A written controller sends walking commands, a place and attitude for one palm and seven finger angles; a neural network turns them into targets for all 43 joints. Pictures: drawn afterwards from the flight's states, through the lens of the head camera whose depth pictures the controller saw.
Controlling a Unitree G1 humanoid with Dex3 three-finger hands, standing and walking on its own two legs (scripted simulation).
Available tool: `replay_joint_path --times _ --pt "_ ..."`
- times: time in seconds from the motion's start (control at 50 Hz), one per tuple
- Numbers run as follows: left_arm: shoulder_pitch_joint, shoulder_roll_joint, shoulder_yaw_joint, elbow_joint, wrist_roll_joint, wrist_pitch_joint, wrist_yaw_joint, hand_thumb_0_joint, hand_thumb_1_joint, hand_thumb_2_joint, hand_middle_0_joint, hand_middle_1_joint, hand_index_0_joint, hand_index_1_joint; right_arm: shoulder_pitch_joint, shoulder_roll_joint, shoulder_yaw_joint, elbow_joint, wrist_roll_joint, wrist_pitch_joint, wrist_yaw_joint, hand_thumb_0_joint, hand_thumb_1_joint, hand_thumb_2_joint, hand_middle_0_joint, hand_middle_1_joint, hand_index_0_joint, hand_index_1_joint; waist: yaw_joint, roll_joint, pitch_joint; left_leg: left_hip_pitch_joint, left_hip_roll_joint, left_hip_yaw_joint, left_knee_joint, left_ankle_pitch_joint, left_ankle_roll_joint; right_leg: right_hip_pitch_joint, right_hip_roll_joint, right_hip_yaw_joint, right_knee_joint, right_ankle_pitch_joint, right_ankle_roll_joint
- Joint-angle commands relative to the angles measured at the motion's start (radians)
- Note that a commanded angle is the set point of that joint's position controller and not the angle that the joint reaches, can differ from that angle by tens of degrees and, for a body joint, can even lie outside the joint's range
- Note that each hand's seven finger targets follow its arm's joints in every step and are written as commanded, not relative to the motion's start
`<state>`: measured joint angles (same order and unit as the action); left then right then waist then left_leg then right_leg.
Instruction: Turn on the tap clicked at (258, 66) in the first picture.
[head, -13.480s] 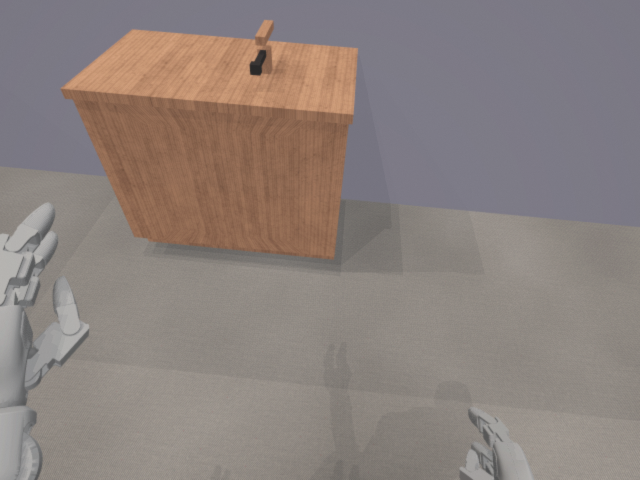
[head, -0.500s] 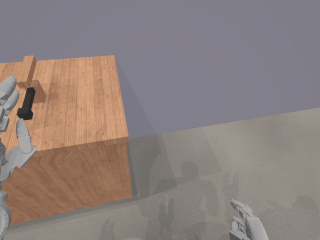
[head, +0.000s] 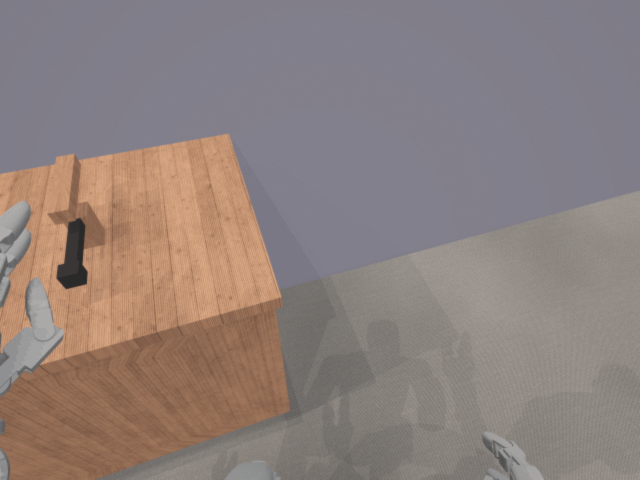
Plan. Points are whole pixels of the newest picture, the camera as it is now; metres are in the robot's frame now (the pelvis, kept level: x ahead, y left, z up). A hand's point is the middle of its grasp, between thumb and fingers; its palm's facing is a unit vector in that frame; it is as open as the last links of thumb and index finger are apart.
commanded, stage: shuffle to correct the standing spot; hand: left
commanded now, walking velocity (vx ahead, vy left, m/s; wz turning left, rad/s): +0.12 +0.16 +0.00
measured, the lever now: (72, 274) +0.37 +0.39 +0.01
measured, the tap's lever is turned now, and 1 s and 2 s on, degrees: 0 0 0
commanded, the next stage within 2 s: come to a stop and stand still in 0.20 s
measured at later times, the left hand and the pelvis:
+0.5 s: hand out of the picture +0.25 +0.35 +0.17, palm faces +0.48 -0.82 -0.32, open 7.5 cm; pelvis +0.04 +0.10 -0.01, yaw +0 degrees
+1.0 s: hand out of the picture +0.29 +0.38 +0.21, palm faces +0.49 -0.75 -0.44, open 7.5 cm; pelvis +0.04 +0.09 +0.00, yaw -1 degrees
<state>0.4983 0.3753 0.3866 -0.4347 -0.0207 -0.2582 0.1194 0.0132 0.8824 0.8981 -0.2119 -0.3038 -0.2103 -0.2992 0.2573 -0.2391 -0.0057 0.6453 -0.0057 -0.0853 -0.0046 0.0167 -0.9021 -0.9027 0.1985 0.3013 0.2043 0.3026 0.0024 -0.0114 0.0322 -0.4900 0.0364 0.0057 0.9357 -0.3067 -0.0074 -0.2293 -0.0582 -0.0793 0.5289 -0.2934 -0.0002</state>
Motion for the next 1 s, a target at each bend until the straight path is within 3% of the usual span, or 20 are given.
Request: replay_joint_path --times 0.0,0.04,0.1,0.12,0.26,0.28,0.32,0.34,0.4,0.44,0.52,0.54,0.6,0.64,0.76,0.86,0.88,0.9,0.92,0.98 --pt "-0.173 0.166 0.080 -0.255 -0.002 -0.051 0.043 0.000 0.900 0.900 -0.200 -0.300 -0.200 -0.300 -0.137 -0.057 -0.043 -0.179 -0.001 -0.092 -0.034 0.000 -0.900 -0.900 0.200 0.300 0.200 0.300 0.011 -0.108 -0.102 0.216 -0.032 0.126 -0.346 0.093 0.015 0.014 -0.196 0.131 -0.129 0.256 -0.092" --pt "-0.199 0.190 0.089 -0.308 0.005 -0.054 0.041 0.000 0.900 0.900 -0.200 -0.300 -0.200 -0.300 -0.114 -0.073 -0.062 -0.186 0.001 -0.099 -0.041 0.000 -0.900 -0.900 0.200 0.300 0.200 0.300 0.003 -0.032 -0.123 0.326 -0.057 0.126 -0.455 0.128 0.013 -0.012 -0.141 0.115 -0.014 0.160 -0.059" --pt "-0.184 0.183 0.104 -0.269 -0.009 -0.065 0.033 0.000 0.900 0.900 -0.200 -0.300 -0.200 -0.300 -0.093 -0.110 -0.078 -0.207 0.018 -0.101 -0.044 0.000 -0.900 -0.900 0.200 0.300 0.200 0.300 -0.004 0.284 -0.138 0.390 0.219 -0.288 -0.595 0.236 0.174 -0.241 0.059 -0.013 0.429 -0.257 0.031" --pt "-0.175 0.199 0.121 -0.273 -0.009 -0.066 0.033 0.000 0.900 0.900 -0.200 -0.300 -0.200 -0.300 -0.099 -0.092 -0.070 -0.197 0.010 -0.102 -0.043 0.000 -0.900 -0.900 0.200 0.300 0.200 0.300 -0.010 0.323 -0.146 0.381 0.254 -0.372 -0.640 0.188 0.232 -0.297 0.045 0.010 0.546 -0.339 0.018" --pt "-0.067 0.167 0.110 -0.261 -0.008 -0.037 0.032 0.000 0.900 0.900 -0.200 -0.300 -0.200 -0.300 -0.124 -0.085 -0.034 -0.184 0.012 -0.098 -0.029 0.000 -0.900 -0.900 0.200 0.300 0.200 0.300 0.014 0.189 -0.151 0.097 0.146 -0.123 -0.521 -0.006 0.138 0.078 0.052 -0.029 -0.003 -0.060 -0.006" --pt "-0.075 0.179 0.117 -0.236 -0.003 -0.029 0.035 0.000 0.900 0.900 -0.200 -0.300 -0.200 -0.300 -0.120 -0.076 -0.028 -0.183 0.008 -0.088 -0.034 0.000 -0.900 -0.900 0.200 0.300 0.200 0.300 0.012 0.110 -0.149 0.014 0.102 -0.079 -0.452 -0.094 0.104 0.172 0.018 0.037 -0.103 -0.048 -0.027" --pt "-0.134 0.197 0.121 -0.199 -0.009 -0.007 0.032 0.000 0.900 0.900 -0.200 -0.300 -0.200 -0.300 -0.116 -0.067 -0.026 -0.196 0.000 -0.073 -0.034 0.000 -0.900 -0.900 0.200 0.300 0.200 0.300 0.010 -0.204 -0.084 -0.138 -0.046 0.041 -0.085 -0.177 0.019 0.125 -0.267 0.556 -0.304 -0.205 -0.187" --pt "-0.178 0.150 0.076 -0.188 -0.018 0.000 0.028 0.000 0.900 0.900 -0.200 -0.300 -0.200 -0.300 -0.113 -0.085 -0.042 -0.187 0.007 -0.079 -0.028 0.000 -0.900 -0.900 0.200 0.300 0.200 0.300 0.016 -0.256 -0.032 -0.141 -0.028 -0.004 0.041 -0.147 0.003 0.065 -0.310 0.599 -0.326 -0.140 -0.237" --pt "-0.306 0.152 0.057 -0.204 -0.008 -0.004 0.037 0.000 0.900 0.900 -0.200 -0.300 -0.200 -0.300 -0.143 -0.050 0.007 -0.155 0.005 -0.082 -0.030 0.000 -0.900 -0.900 0.200 0.300 0.200 0.300 0.010 -0.118 -0.042 0.033 0.037 -0.046 -0.191 -0.113 0.002 0.021 -0.220 0.278 -0.161 0.304 -0.187" --pt "-0.266 0.125 0.033 -0.170 -0.007 0.007 0.039 0.000 0.900 0.900 -0.200 -0.300 -0.200 -0.300 -0.120 -0.041 0.006 -0.139 -0.001 -0.076 -0.047 0.000 -0.900 -0.900 0.200 0.300 0.200 0.300 -0.005 -0.014 -0.123 0.275 -0.053 0.056 -0.448 0.157 -0.009 0.014 -0.061 0.097 -0.063 0.246 -0.084" --pt "-0.284 0.131 0.009 -0.265 -0.022 0.013 0.028 0.000 0.900 0.900 -0.200 -0.300 -0.200 -0.300 -0.147 -0.061 -0.019 -0.184 -0.001 -0.083 -0.053 0.000 -0.900 -0.900 0.200 0.300 0.200 0.300 -0.005 0.286 -0.114 0.379 0.221 -0.377 -0.705 0.402 0.075 -0.131 0.091 0.068 0.212 -0.165 0.010" --pt "-0.281 0.149 0.020 -0.294 -0.019 0.014 0.027 0.000 0.900 0.900 -0.200 -0.300 -0.200 -0.300 -0.155 -0.058 -0.020 -0.179 -0.014 -0.086 -0.049 0.000 -0.900 -0.900 0.200 0.300 0.200 0.300 -0.003 0.291 -0.104 0.382 0.252 -0.418 -0.749 0.382 0.072 -0.152 0.077 0.101 0.290 -0.205 0.003" --pt "-0.165 0.170 0.062 -0.366 -0.015 0.006 0.035 0.000 0.900 0.900 -0.200 -0.300 -0.200 -0.300 -0.144 -0.060 -0.030 -0.185 -0.014 -0.090 -0.034 0.000 -0.900 -0.900 0.200 0.300 0.200 0.300 0.019 0.167 -0.194 0.483 0.220 -0.250 -0.665 0.568 0.068 -0.117 0.062 0.089 0.200 -0.117 -0.007" --pt "-0.068 0.159 0.068 -0.346 -0.020 0.020 0.032 0.000 0.900 0.900 -0.200 -0.300 -0.200 -0.300 -0.128 -0.066 -0.036 -0.188 -0.011 -0.089 -0.027 0.000 -0.900 -0.900 0.200 0.300 0.200 0.300 0.010 0.212 -0.199 0.480 0.198 -0.177 -0.648 0.606 0.044 -0.081 0.083 0.051 0.104 -0.082 -0.003" --pt "-0.067 0.168 0.087 -0.235 -0.030 0.056 0.026 0.000 0.900 0.900 -0.200 -0.300 -0.200 -0.300 -0.125 -0.076 -0.024 -0.201 0.005 -0.064 -0.045 0.000 -0.900 -0.900 0.200 0.300 0.200 0.300 0.003 0.175 -0.150 0.282 0.154 -0.086 -0.630 0.315 0.019 0.142 0.083 0.037 -0.215 0.127 0.005" --pt "-0.103 0.112 0.025 -0.205 -0.033 0.073 0.029 0.000 0.900 0.900 -0.200 -0.300 -0.200 -0.300 -0.129 -0.082 -0.029 -0.210 0.020 -0.057 -0.051 0.000 -0.900 -0.900 0.200 0.300 0.200 0.300 0.005 -0.006 -0.149 0.228 0.035 -0.036 -0.548 0.072 0.005 0.135 -0.003 0.185 -0.254 0.200 -0.039" --pt "-1.194 0.937 0.593 -0.496 0.135 -0.050 0.014 0.000 0.900 0.900 -0.200 -0.300 -0.200 -0.300 -0.013 -0.153 -0.050 -0.205 -0.020 -0.107 -0.046 0.000 -0.900 -0.900 0.200 0.300 0.200 0.300 -0.001 -0.081 0.135 0.165 0.052 0.021 -0.470 0.189 0.030 -0.165 -0.011 0.141 -0.333 0.254 0.083" --pt "-0.956 0.553 0.342 -0.031 0.050 -0.008 -0.017 0.000 0.900 0.900 -0.200 -0.300 -0.200 -0.300 -0.099 -0.061 -0.035 -0.112 0.029 -0.088 -0.052 0.000 -0.900 -0.900 0.200 0.300 0.200 0.300 -0.008 0.148 0.032 0.275 0.110 -0.045 -0.472 0.211 0.037 -0.178 -0.104 0.136 -0.190 0.122 -0.049" --pt "-0.644 0.307 0.157 0.025 0.023 0.012 -0.050 0.000 0.900 0.900 -0.200 -0.300 -0.200 -0.300 -0.093 -0.091 -0.059 -0.169 0.009 -0.096 -0.034 0.000 -0.900 -0.900 0.200 0.300 0.200 0.300 0.040 0.213 -0.111 0.358 0.068 -0.035 -0.510 0.185 0.025 -0.075 -0.038 0.197 -0.131 0.154 -0.055" --pt "-0.214 0.115 0.018 -0.063 -0.032 0.017 -0.070 0.000 0.900 0.900 -0.200 -0.300 -0.200 -0.300 -0.092 -0.086 -0.052 -0.225 0.049 -0.081 0.015 0.000 -0.900 -0.900 0.200 0.300 0.200 0.300 0.054 0.051 -0.190 0.311 0.032 0.009 -0.461 0.174 0.051 0.056 -0.039 0.219 -0.160 0.247 0.065"
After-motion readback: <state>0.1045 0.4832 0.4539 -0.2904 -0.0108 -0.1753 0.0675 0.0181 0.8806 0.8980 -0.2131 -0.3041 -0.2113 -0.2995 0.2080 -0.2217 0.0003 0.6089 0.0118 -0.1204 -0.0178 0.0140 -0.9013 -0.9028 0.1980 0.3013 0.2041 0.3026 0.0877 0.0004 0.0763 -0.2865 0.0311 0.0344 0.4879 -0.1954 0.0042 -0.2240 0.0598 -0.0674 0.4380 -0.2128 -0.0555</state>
